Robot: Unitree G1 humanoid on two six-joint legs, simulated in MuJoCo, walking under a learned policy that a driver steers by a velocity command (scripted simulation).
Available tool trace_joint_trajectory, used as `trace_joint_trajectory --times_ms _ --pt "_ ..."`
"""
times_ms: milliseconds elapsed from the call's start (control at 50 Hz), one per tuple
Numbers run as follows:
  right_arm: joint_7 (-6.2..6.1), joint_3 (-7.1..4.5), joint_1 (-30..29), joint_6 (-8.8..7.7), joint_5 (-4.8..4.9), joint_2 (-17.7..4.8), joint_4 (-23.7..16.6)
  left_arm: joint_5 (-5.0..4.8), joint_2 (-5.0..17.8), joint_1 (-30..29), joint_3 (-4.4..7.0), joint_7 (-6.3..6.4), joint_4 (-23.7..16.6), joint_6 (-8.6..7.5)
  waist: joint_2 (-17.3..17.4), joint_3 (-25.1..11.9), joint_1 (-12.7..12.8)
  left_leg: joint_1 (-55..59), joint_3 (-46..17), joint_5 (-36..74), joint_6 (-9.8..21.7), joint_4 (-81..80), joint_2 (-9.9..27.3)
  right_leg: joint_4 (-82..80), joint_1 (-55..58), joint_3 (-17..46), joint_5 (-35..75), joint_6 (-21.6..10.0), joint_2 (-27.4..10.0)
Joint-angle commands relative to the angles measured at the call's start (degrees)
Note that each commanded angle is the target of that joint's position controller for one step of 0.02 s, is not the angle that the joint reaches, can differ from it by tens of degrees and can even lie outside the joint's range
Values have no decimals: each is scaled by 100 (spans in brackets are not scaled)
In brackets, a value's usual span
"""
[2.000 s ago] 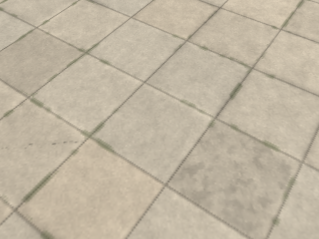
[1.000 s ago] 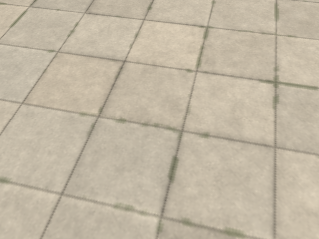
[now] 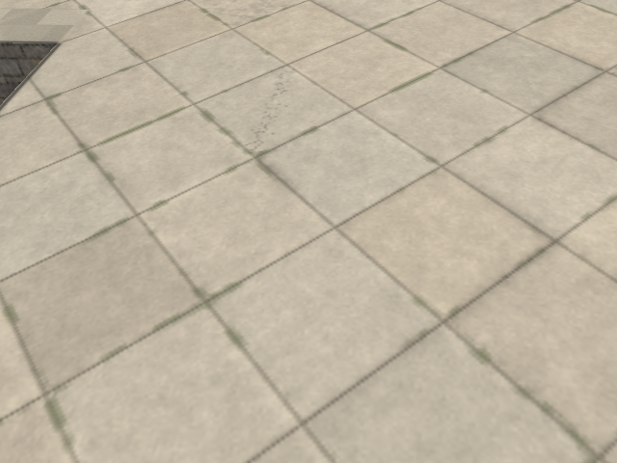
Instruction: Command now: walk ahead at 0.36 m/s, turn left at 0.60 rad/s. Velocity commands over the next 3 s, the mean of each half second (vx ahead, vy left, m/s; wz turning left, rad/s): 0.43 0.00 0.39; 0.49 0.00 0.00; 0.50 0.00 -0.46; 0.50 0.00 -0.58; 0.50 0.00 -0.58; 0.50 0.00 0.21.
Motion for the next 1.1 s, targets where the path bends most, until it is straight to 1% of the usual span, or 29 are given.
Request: trace_joint_trajectory --times_ms 20,120,220,280,300,320,340,360,380,400,420,440,460,480,560,660,720,780,840,860,880,900,920,940,960,980,1020,1060,1100 --pt "26 -57 -489 -143 59 -255 -438 31 568 -122 56 2 -438 -178 -917 897 20 -1320 81 331 -132 420 351 -1472 300 1085 -1273 -491 -1175" --pt "121 21 -945 -247 115 -120 -696 49 811 213 123 -33 -383 -158 -1004 1036 341 -1450 157 551 -275 -894 606 -1573 893 672 -567 -668 -1445" --pt "300 196 -1307 -342 126 175 -926 -79 878 271 163 -121 -203 -141 -881 1240 391 -501 698 272 -31 -2274 765 -1625 633 48 282 -815 -1605" --pt "385 226 -1332 -378 115 120 -979 -238 999 239 212 -213 -44 -110 -906 1235 230 338 952 -229 356 -2969 679 -1421 572 -131 914 -824 -1694" --pt "395 192 -1163 -388 99 26 -960 -281 1090 157 235 -232 -9 -99 -964 1104 38 786 1060 -374 504 -3162 547 -1161 577 -171 1761 -809 -1731" --pt "385 101 -631 -397 92 -127 -824 -307 1164 -8 244 -233 16 -86 -950 753 -379 1649 1202 -177 670 -3491 345 -530 502 -367 3088 -713 -1666" --pt "338 -76 326 -383 100 -425 -497 -306 1076 -33 201 -226 46 -89 -726 104 -875 3058 1279 172 861 -3796 126 667 213 -739 4150 -538 -1391" --pt "231 -238 1324 -324 99 -797 -248 -187 887 -68 112 -220 -56 -144 -359 -667 -1334 4920 491 93 1024 -3582 605 2263 -1037 -830 3163 -279 -1144" --pt "140 -294 1490 -334 89 -1539 -219 43 63 293 -164 -294 -421 -269 1569 -1421 -859 6533 -2535 -755 1878 -4067 2333 4532 -3252 -620 -1308 127 -179" --pt "145 -157 1533 -418 22 -1046 -273 -205 503 -29 -47 -311 -304 -440 955 -1897 -1139 6262 -3794 -1361 2186 -5010 2756 5403 -3718 573 -1701 87 -14" --pt "182 -38 1196 -502 -25 -779 -188 -400 825 -610 62 -313 -539 -497 756 -911 -1050 5596 -2821 -963 1866 -5077 2494 5540 -4162 554 -1173 -24 -287" --pt "200 28 826 -534 13 -569 -162 -346 753 -807 41 -278 -585 -514 539 -429 -844 4820 -2056 -521 1688 -5104 2235 5269 -4058 450 -608 -91 -536" --pt "219 103 463 -554 9 -348 -180 -202 712 -823 53 -254 -521 -494 353 -72 -634 4136 -1482 -68 1586 -5237 1956 4923 -3812 447 -166 -65 -693" --pt "229 140 237 -583 -51 -213 -205 -153 658 -644 65 -273 -463 -437 485 58 -404 3647 -1076 339 1510 -5407 1744 4690 -3415 512 183 -49 -803" --pt "204 103 191 -737 -34 -296 -18 -112 400 -631 27 -323 -431 -221 147 350 -124 3105 -371 1732 1573 -5806 1605 4080 -3325 425 756 146 -781" --pt "85 102 587 -708 -10 -425 266 -98 209 -1849 -91 -417 -803 -301 129 732 -484 2959 283 1797 1305 -6009 1291 1891 -3196 160 2367 163 -465" --pt "50 73 1010 -680 50 -560 501 -147 183 -2491 -139 -514 -1015 -348 84 875 -699 3363 247 1473 1268 -6041 1470 1116 -3106 127 2723 48 -277" --pt "23 55 1208 -591 72 -585 688 -139 277 -2808 -127 -619 -1193 -380 99 873 -690 4203 193 1921 1209 -5660 1749 701 -3324 190 2280 -157 -175" --pt "-27 13 1147 -492 36 -749 741 -112 537 -2355 -21 -632 -1130 -375 391 368 -353 4725 202 4098 1043 -4771 1784 685 -2494 -79 1402 -412 206" --pt "-45 17 1015 -442 5 -790 729 -115 744 -1677 84 -594 -955 -358 456 -107 31 4738 408 5066 932 -3904 1623 630 -1618 -291 1333 -586 432" --pt "-80 69 975 -419 -37 -712 670 -101 999 -786 184 -536 -739 -332 374 -755 430 3986 619 4753 739 -2643 1404 790 -49 -38 1669 -835 181" --pt "-18 256 1719 -510 -101 -92 528 -7 1533 -34 327 -499 -648 -301 -710 -1801 238 1552 815 2546 304 -281 715 961 2579 2438 1114 -1823 -1324" --pt "44 338 1677 -635 -147 12 660 -187 1193 165 253 -516 -529 -272 -1415 -2351 313 437 281 -1936 125 964 -58 -95 3295 4543 471 -2239 -1872" --pt "104 202 1078 -780 49 -494 419 -222 944 -190 154 -491 -581 -243 -1114 -1593 350 -301 -115 -1886 219 1366 316 -366 2878 4149 -233 -1918 -1693" --pt "123 226 515 -877 162 -533 224 -175 826 -612 127 -456 -699 -217 -666 -821 265 -451 6 -1462 296 1128 596 -510 1975 3398 -144 -1703 -1475" --pt "111 235 241 -923 94 -473 154 -119 729 -927 97 -442 -741 -215 -225 -187 56 -346 117 -1116 308 584 809 -705 970 2850 364 -1612 -1270" --pt "73 203 371 -858 -53 -394 171 -14 552 -1193 42 -421 -838 -242 -298 86 -325 358 109 -779 226 -66 1038 -994 -97 2383 1120 -1559 -959" --pt "49 240 519 -758 -105 -226 179 -80 623 -1226 76 -395 -844 -261 -439 147 -482 627 214 -724 48 -579 1061 -1201 -639 2044 1380 -1653 -840" --pt "11 292 130 -701 -126 -132 31 -116 806 -1147 144 -336 -818 -277 -474 321 -423 680 314 -213 -116 -1361 1030 -1326 -1048 1692 1416 -1617 -697"
Next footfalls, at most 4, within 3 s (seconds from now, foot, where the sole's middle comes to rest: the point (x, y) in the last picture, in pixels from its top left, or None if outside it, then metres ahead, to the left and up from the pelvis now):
0.36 left None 0.21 0.21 -0.78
0.88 right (320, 449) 0.60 0.09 -0.78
1.34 left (220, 366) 0.81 0.35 -0.78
1.86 right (346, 294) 1.04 0.04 -0.78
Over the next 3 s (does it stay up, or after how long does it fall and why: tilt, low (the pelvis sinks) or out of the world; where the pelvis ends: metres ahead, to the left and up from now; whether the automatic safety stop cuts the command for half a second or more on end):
stays up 1.42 -0.16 0.00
